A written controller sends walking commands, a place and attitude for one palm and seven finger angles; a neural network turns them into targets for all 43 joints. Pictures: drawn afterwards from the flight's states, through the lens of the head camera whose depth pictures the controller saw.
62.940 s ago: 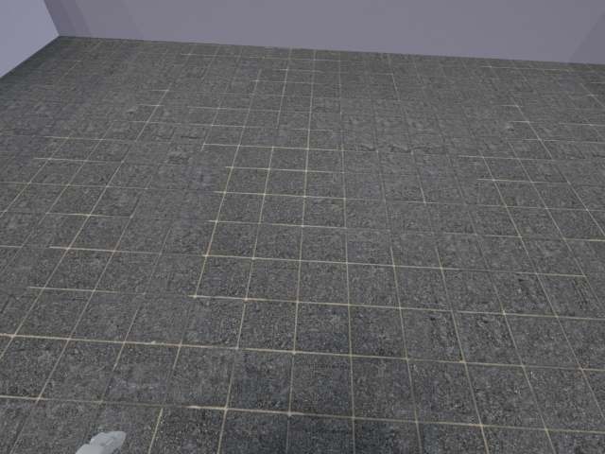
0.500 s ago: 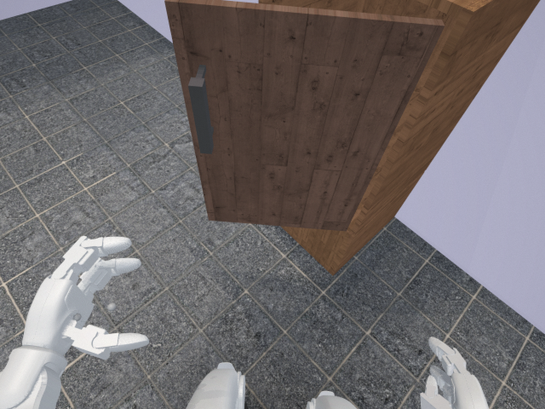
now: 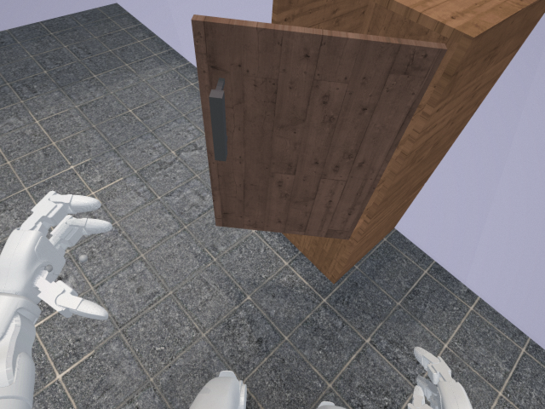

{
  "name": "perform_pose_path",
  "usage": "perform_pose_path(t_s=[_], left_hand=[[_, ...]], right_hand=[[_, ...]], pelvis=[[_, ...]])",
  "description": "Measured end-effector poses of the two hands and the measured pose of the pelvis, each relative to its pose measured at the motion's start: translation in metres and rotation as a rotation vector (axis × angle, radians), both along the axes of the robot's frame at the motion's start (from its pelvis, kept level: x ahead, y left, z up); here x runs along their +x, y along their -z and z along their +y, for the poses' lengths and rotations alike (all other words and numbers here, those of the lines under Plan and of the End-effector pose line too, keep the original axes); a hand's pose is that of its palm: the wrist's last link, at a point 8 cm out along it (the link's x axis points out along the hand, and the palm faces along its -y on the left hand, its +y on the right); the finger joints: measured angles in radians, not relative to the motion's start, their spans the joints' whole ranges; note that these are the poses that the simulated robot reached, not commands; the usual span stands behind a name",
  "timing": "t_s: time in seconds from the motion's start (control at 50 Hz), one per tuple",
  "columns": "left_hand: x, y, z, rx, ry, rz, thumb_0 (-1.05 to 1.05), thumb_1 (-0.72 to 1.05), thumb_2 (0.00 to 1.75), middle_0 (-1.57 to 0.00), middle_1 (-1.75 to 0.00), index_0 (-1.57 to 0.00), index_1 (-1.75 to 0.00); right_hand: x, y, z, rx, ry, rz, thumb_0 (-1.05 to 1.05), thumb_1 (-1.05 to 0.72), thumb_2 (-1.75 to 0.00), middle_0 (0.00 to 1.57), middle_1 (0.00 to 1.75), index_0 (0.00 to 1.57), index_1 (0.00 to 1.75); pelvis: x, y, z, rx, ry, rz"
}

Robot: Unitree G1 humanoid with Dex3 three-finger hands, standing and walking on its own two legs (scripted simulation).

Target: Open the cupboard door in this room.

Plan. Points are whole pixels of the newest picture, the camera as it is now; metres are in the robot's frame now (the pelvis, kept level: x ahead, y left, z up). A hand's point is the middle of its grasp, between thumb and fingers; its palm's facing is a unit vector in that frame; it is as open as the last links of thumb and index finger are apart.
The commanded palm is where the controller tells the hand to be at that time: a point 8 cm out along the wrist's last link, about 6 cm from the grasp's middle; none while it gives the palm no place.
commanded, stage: raise the hand with hooked fingers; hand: left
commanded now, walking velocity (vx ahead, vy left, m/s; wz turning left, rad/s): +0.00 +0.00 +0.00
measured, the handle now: (221, 121) +0.60 +0.14 +0.05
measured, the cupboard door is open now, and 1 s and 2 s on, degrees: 44 44 44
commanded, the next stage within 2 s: move the hooked fingers beside the handle in 0.50 s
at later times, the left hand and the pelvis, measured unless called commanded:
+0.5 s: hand (107, 253) +0.30 +0.25 +0.06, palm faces -0.01 -1.00 -0.04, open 14.0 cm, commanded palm +0.27 +0.30 +0.06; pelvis +0.01 -0.02 +0.00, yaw +0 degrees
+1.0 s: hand (135, 214) +0.36 +0.23 +0.06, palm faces -0.03 -1.00 -0.02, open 14.0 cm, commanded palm +0.34 +0.28 +0.06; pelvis +0.01 -0.03 -0.01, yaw -1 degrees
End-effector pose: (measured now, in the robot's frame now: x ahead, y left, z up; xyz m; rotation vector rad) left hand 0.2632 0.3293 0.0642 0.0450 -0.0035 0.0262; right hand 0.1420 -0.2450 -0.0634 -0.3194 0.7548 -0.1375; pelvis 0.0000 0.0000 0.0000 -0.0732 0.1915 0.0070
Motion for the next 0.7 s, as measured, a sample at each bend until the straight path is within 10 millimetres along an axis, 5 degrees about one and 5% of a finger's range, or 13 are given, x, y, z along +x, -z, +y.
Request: perform_pose_path(t_s=[0.22,0.7], left_hand=[[0.010,0.010,-0.014,-0.030,0.046,0.059,-0.01,-0.50,0.30,-0.30,-1.19,-0.30,-1.20],[0.019,0.005,-0.034,-0.020,0.017,0.040,-0.01,-0.50,0.30,-0.30,-1.20,-0.30,-1.20]], right_hand=[[-0.013,-0.002,-0.021,-0.015,0.044,0.021,0.02,-0.90,-0.90,0.20,0.30,0.20,0.30],[0.018,0.009,-0.033,0.030,0.007,-0.006,0.02,-0.90,-0.90,0.20,0.30,0.20,0.30]], pelvis=[[0.005,-0.002,-0.007,0.007,0.013,0.014],[0.013,0.002,-0.031,0.022,0.007,0.029]])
